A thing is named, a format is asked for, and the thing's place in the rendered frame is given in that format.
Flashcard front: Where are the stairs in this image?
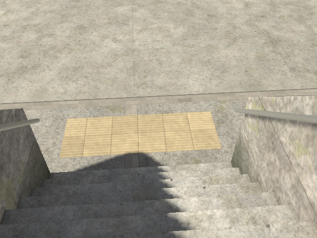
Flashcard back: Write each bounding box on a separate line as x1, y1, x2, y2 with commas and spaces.
0, 162, 317, 238

